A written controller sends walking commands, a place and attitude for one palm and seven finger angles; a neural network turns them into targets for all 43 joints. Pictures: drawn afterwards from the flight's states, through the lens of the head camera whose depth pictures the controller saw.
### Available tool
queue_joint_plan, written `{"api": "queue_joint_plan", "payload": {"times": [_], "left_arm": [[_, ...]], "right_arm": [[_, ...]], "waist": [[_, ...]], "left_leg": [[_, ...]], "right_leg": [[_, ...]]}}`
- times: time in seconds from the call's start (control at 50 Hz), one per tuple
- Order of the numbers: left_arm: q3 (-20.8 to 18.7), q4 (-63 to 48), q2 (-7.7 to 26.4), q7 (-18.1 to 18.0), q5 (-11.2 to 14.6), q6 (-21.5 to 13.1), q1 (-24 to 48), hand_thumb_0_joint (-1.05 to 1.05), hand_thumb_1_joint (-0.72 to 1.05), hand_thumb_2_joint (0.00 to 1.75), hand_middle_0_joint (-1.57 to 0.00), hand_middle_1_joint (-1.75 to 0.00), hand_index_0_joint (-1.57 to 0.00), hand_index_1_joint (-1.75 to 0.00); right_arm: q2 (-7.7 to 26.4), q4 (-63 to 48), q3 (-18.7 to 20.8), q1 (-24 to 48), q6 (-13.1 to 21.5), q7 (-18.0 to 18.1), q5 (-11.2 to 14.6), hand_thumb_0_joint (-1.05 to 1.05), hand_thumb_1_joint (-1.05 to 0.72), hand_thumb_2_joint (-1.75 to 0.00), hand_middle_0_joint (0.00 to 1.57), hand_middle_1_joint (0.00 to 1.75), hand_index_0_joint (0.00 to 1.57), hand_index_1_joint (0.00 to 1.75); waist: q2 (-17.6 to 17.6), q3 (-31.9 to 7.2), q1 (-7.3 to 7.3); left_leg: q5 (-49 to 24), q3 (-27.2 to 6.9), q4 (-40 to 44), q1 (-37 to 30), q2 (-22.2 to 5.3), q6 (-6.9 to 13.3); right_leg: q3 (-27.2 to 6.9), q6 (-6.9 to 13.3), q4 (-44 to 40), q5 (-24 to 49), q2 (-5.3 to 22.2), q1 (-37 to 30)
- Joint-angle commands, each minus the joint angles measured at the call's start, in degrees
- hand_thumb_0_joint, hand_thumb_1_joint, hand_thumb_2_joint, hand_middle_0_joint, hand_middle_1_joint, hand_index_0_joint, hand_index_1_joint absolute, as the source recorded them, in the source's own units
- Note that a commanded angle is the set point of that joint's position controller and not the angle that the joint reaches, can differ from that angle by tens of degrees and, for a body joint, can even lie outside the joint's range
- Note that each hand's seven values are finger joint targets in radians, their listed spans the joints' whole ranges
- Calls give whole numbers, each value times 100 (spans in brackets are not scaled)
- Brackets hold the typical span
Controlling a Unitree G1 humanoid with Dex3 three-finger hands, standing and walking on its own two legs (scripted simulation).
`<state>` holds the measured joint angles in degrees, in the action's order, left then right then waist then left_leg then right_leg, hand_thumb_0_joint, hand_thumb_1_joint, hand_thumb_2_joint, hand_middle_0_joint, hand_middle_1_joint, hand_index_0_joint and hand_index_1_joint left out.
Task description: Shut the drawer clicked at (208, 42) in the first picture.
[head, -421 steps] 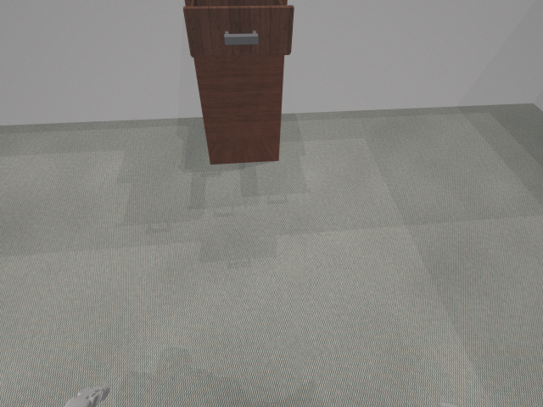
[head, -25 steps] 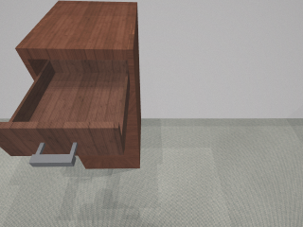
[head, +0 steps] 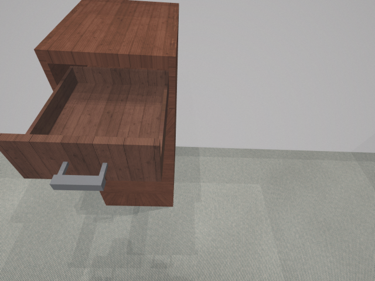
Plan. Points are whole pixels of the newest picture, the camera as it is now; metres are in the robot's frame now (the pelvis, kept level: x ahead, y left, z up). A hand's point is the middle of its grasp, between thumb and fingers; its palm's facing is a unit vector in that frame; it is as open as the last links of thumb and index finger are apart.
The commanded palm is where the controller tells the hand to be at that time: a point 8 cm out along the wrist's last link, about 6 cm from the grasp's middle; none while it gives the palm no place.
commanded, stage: come to a stop and stand still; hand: left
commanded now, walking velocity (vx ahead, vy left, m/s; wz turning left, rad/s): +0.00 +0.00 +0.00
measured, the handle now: (81, 174) +0.31 +0.25 +0.05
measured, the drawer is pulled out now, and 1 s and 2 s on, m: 0.29 0.29 0.29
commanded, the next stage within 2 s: look again from close up in 0.54 s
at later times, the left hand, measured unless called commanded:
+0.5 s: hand out of the picture -0.03 +0.18 -0.17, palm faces +0.01 -0.98 -0.19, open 7.3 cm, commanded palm none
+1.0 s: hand out of the picture -0.02 +0.16 -0.17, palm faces +0.00 -0.99 -0.17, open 7.3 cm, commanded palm none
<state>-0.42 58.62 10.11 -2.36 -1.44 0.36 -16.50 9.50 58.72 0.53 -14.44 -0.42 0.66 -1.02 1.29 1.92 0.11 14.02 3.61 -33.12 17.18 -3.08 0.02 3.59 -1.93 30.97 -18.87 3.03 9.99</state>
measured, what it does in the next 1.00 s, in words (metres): stands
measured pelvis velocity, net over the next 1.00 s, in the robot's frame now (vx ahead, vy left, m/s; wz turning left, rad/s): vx -0.01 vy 0.00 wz -0.02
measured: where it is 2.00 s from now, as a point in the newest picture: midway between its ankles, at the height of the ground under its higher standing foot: outside the picture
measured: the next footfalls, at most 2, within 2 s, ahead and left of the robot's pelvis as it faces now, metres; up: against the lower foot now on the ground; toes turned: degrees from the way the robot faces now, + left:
right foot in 1.78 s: +0.05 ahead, -0.06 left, +0.00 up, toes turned -1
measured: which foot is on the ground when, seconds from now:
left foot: down 0.00-1.00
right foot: down 0.00-1.00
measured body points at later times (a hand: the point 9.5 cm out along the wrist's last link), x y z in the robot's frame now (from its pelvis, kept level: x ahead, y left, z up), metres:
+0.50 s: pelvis -0.01 +0.00 +0.01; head +0.00 +0.01 +0.46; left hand -0.03 +0.23 -0.16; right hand +0.00 -0.23 -0.15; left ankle +0.04 +0.12 -0.73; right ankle -0.02 -0.14 -0.73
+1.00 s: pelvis -0.01 +0.00 +0.01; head +0.00 +0.01 +0.46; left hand -0.02 +0.22 -0.16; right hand -0.01 -0.23 -0.15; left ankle +0.04 +0.12 -0.73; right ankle -0.02 -0.14 -0.73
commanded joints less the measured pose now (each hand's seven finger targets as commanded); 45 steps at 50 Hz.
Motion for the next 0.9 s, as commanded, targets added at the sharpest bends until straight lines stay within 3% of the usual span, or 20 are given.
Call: {"api": "queue_joint_plan", "payload": {"times": [0.0, 0.12, 0.26, 0.34, 0.54, 0.62, 0.88], "left_arm": [[-91, -264, 539, 2, 13, -47, -436, 0, 90, 90, -20, -30, -20, -30], [-85, -248, 592, 33, 23, -84, -520, 0, 90, 90, -20, -30, -20, -30], [-71, -137, 607, 35, 30, -128, -600, 0, 90, 90, -20, -30, -20, -30], [-53, -30, 596, 34, 39, -144, -646, 0, 90, 90, -20, -30, -20, -30], [-40, 123, 504, 16, 43, -153, -758, 0, 90, 90, -20, -30, -20, -30], [-38, 156, 488, 9, 40, -167, -768, 0, 90, 90, -20, -30, -20, -30], [-40, 173, 400, 7, 34, -157, -777, 0, 90, 90, -20, -30, -20, -30]], "right_arm": [[746, -301, 165, -180, 76, 21, -1, 0, -90, -90, 20, 30, 20, 30], [799, -274, 169, -186, 107, 2, 8, 0, -90, -90, 20, 30, 20, 30], [765, -101, 143, -257, 143, 2, 29, 0, -90, -90, 20, 30, 20, 30], [730, 7, 123, -242, 139, -2, 40, 0, -90, -90, 20, 30, 20, 30], [619, 220, 98, -293, 145, 9, 49, 0, -90, -90, 20, 30, 20, 30], [584, 275, 85, -301, 156, 16, 58, 0, -90, -90, 20, 30, 20, 30], [545, 361, 97, -375, 151, 28, 57, 0, -90, -90, 20, 30, 20, 30]], "waist": [[-349, 398, -4], [-348, 161, -26], [-144, 4, -8], [-88, 180, -13], [-200, 207, -17], [-82, 212, -31], [-131, 304, -26]], "left_leg": [[717, -691, 1168, 155, -357, 160], [808, -730, 1326, 34, -362, 166], [216, -584, 1236, -292, -353, 148], [170, -478, 1198, -277, -306, 112], [22, -401, 1235, -385, -318, 90], [-199, -361, 1185, -400, -315, 84], [-46, -359, 1274, -406, -352, 71]], "right_leg": [[-256, 321, -658, -113, 167, 560], [-279, 300, -753, 26, 206, 466], [-351, 296, -890, 317, 259, 447], [-411, 292, -988, 250, 299, 564], [-448, 287, -1059, 315, 297, 576], [-438, 281, -1070, 487, 311, 513], [-434, 274, -1120, 431, 274, 573]]}}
